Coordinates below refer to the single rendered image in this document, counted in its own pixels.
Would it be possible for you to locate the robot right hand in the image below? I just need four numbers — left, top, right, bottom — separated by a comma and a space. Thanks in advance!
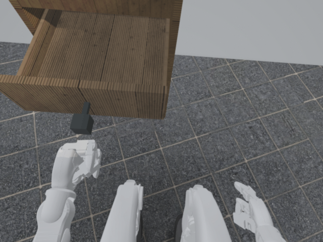
233, 182, 274, 233

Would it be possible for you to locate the robot left thigh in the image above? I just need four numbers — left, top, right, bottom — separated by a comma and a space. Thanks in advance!
100, 182, 143, 242

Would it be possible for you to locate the drawer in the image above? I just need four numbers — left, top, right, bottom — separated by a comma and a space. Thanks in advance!
0, 9, 170, 119

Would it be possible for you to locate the robot left hand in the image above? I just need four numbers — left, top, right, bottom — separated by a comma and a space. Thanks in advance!
51, 140, 102, 191

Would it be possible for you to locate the robot left forearm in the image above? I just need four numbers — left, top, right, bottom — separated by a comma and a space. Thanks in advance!
32, 188, 76, 242

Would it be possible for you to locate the robot thigh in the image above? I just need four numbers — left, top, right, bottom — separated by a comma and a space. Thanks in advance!
185, 187, 232, 242
100, 182, 143, 242

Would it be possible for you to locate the handle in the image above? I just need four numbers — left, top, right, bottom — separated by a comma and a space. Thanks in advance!
70, 102, 94, 135

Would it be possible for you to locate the robot right forearm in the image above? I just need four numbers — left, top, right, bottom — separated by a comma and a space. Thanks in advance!
255, 225, 286, 242

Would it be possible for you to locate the robot right thigh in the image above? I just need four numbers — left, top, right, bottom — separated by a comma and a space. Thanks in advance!
185, 187, 232, 242

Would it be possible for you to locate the cabinet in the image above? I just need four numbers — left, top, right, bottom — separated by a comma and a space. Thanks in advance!
9, 0, 183, 117

